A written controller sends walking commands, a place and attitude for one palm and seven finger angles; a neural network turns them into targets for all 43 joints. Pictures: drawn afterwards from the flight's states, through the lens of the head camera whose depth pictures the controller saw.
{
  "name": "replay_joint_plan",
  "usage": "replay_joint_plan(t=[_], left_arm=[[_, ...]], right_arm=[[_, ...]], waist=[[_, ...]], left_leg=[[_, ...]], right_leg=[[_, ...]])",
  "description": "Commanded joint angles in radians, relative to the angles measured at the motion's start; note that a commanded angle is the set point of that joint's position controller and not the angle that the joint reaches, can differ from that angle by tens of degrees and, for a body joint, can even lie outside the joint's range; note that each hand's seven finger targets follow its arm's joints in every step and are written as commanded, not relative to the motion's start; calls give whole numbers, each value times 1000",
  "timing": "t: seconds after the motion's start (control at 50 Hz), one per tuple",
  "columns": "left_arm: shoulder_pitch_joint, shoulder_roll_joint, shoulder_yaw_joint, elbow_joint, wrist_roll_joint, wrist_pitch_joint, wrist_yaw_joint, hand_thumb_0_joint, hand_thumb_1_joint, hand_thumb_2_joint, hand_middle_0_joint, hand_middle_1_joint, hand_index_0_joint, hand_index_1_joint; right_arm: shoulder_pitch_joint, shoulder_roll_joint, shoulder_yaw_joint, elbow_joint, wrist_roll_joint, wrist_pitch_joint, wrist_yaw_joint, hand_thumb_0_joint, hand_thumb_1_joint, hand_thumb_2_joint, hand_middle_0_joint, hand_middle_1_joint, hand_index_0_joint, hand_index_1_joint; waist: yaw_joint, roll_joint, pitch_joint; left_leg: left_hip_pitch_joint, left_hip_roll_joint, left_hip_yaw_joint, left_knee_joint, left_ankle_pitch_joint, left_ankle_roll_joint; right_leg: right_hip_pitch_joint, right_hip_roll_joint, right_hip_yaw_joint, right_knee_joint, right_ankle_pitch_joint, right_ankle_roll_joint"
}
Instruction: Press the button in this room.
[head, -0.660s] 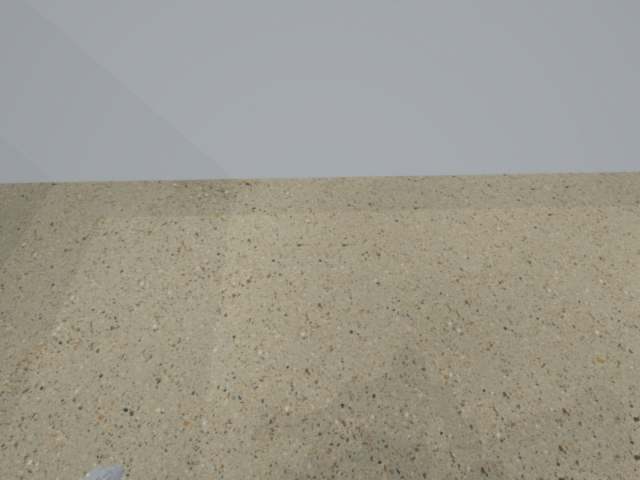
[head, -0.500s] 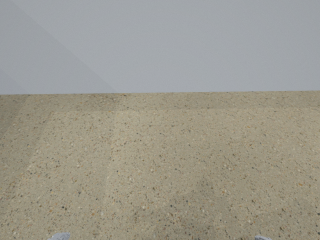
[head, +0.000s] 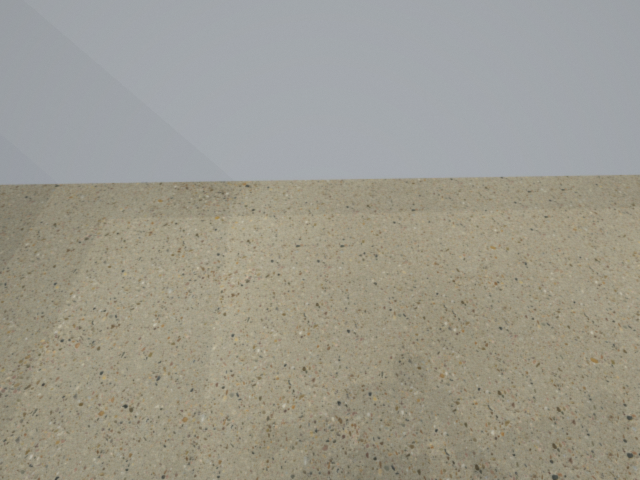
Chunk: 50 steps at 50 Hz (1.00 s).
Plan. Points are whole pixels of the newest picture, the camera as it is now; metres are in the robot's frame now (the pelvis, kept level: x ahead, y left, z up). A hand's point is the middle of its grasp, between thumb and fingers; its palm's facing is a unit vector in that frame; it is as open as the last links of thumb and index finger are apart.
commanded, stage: stand and wait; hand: left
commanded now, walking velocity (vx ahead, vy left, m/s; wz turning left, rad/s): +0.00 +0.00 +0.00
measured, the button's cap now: out of the picture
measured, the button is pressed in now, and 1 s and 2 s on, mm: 0 0 0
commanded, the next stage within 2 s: turn or walk to find it in 0.24 s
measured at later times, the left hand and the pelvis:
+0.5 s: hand out of the picture +0.06 +0.23 -0.17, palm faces +0.04 -0.95 -0.30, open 7.4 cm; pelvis -0.01 +0.00 -0.01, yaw +3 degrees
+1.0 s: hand out of the picture +0.00 +0.18 -0.16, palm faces +0.27 -0.92 -0.29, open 7.4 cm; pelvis -0.04 -0.04 -0.01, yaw +15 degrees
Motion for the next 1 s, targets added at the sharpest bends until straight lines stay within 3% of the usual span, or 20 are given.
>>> replay_joint_plan(t=[0.0, 0.26, 0.32, 0.4, 0.5, 0.54, 0.56, 0.58, 0.6, 0.62, 0.66, 0.68, 0.76, 0.82, 0.86, 0.88, 0.9, 0.92, 0.94, 0.98], left_arm=[[-69, 199, 38, -71, 1, -24, 12, 0, 900, 900, -200, -300, -200, -300], [-68, 201, 42, -74, 3, -25, 12, 0, 900, 900, -200, -300, -200, -300], [-43, 152, 39, -78, 3, -9, 19, 0, 900, 900, -200, -300, -200, -300], [10, 99, 35, -101, 4, 14, 30, 0, 900, 900, -200, -300, -200, -300], [10, 121, 55, -169, 10, 20, 38, 0, 900, 900, -200, -300, -200, -300], [-9, 104, 58, -196, 12, 25, 41, 0, 900, 900, -200, -300, -200, -300], [-22, 86, 56, -208, 12, 30, 39, 0, 900, 900, -200, -300, -200, -300], [-31, 45, 54, -219, 7, 34, 38, 0, 900, 900, -200, -300, -200, -300], [-36, 23, 51, -234, 5, 32, 41, 0, 900, 900, -200, -300, -200, -300], [-21, 30, 53, -239, 7, 30, 43, 0, 900, 900, -200, -300, -200, -300], [-1, 9, 60, -229, 5, 23, 39, 0, 900, 900, -200, -300, -200, -300], [5, -8, 59, -226, 2, 21, 36, 0, 900, 900, -200, -300, -200, -300], [7, -48, 56, -237, -5, 20, 34, 0, 900, 900, -200, -300, -200, -300], [68, -48, 61, -232, -8, 17, 36, 0, 900, 900, -200, -300, -200, -300], [135, -29, 73, -216, -6, 12, 40, 0, 900, 900, -200, -300, -200, -300], [160, 31, 88, -215, 6, 6, 46, 0, 900, 900, -200, -300, -200, -300], [142, 116, 105, -232, 21, 2, 48, 0, 900, 900, -200, -300, -200, -300], [121, 103, 104, -248, 12, 2, 53, 0, 900, 900, -200, -300, -200, -300], [71, 78, 98, -253, 14, 1, 52, 0, 900, 900, -200, -300, -200, -300], [4, 31, 79, -262, 16, -5, 45, 0, 900, 900, -200, -300, -200, -300]], right_arm=[[-73, -207, -36, -72, 2, -33, -16, 0, -900, -900, 200, 300, 200, 300], [-68, -206, -37, -67, 0, -30, -12, 0, -900, -900, 200, 300, 200, 300], [-45, -150, -30, -76, -2, -15, -9, 0, -900, -900, 200, 300, 200, 300], [5, -68, -22, -102, -6, 11, -6, 0, -900, -900, 200, 300, 200, 300], [63, -46, -45, -143, -4, 30, -5, 0, -900, -900, 200, 300, 200, 300], [96, -39, -51, -151, -4, 29, -2, 0, -900, -900, 200, 300, 200, 300], [113, -50, -56, -155, -8, 27, 1, 0, -900, -900, 200, 300, 200, 300], [129, -85, -62, -161, -16, 20, 0, 0, -900, -900, 200, 300, 200, 300], [144, -115, -72, -168, -15, 15, -7, 0, -900, -900, 200, 300, 200, 300], [148, -116, -76, -175, -9, 11, -16, 0, -900, -900, 200, 300, 200, 300], [125, -94, -79, -183, -10, 11, -25, 0, -900, -900, 200, 300, 200, 300], [124, -84, -80, -187, -10, 11, -28, 0, -900, -900, 200, 300, 200, 300], [145, -73, -91, -191, -14, 19, -30, 0, -900, -900, 200, 300, 200, 300], [129, -70, -101, -201, -12, 27, -23, 0, -900, -900, 200, 300, 200, 300], [100, -51, -103, -220, -5, 33, -16, 0, -900, -900, 200, 300, 200, 300], [103, 0, -98, -236, 3, 35, -10, 0, -900, -900, 200, 300, 200, 300], [92, 50, -92, -268, 0, 35, -8, 0, -900, -900, 200, 300, 200, 300], [49, -6, -109, -269, -13, 45, -7, 0, -900, -900, 200, 300, 200, 300], [33, 11, -110, -253, -11, 53, 0, 0, -900, -900, 200, 300, 200, 300], [93, 27, -106, -211, -10, 60, 11, 0, -900, -900, 200, 300, 200, 300]], waist=[[-2, 6, -40], [0, 12, -34], [2, 15, -31], [4, -38, -31], [-13, -120, -57], [-29, -78, -49], [-40, 16, -34], [-50, 177, -19], [-48, 273, -14], [-38, 241, -30], [-22, 166, -80], [-23, 163, -105], [-37, 161, -115], [-16, 172, -128], [17, 141, -115], [26, -16, -102], [32, -277, -49], [45, -209, -31], [14, -174, 28], [-36, -130, 61]], left_leg=[[-25, 118, -107, -94, 81, 33], [-40, 116, -113, -85, 85, 32], [-83, 109, -119, -41, 115, 28], [-160, 77, -98, 52, 110, 9], [-157, 41, -40, 245, 21, 0], [-122, 66, -57, 187, 39, 9], [-126, 99, -147, 114, 91, 31], [-157, 189, -356, -27, 146, 88], [-131, 273, -525, -131, 223, 165], [-95, 296, -557, -127, 271, 216], [-27, 252, -462, -62, 347, 216], [1, 230, -427, -41, 381, 209], [5, 202, -421, -22, 414, 200], [-45, 158, -408, 6, 380, 161], [-207, 103, -379, 38, 171, 98], [-382, 27, -289, 177, -29, 39], [-529, -93, -69, 421, -269, -34], [-461, -30, -99, 597, -316, -26], [-440, -14, -101, 701, -275, -23], [-422, 10, -56, 804, -166, -37]], right_leg=[[-3, -106, 100, -87, 57, -40], [-16, -111, 97, -88, 36, -39], [-19, -119, 79, -49, 47, -29], [-33, -167, 91, -27, 48, -34], [-109, -283, 119, -23, 79, -109], [-168, -260, 58, 47, 50, -92], [-205, -188, -9, 135, -28, -49], [-224, -61, -86, 309, -129, 8], [-288, 2, -65, 481, -318, 24], [-328, -22, 2, 584, -351, 19], [-352, -29, 33, 629, -307, 24], [-345, -25, 25, 604, -298, 30], [-270, 3, 5, 427, -292, 36], [-143, 32, -15, 224, -199, 34], [48, 11, -18, 17, -46, 28], [172, -143, 125, -92, -101, -19], [138, -413, 403, -181, -117, -135], [-39, -467, 381, -194, -100, -179], [-126, -397, 335, -188, -80, -178], [-154, -299, 148, -139, 21, -149]])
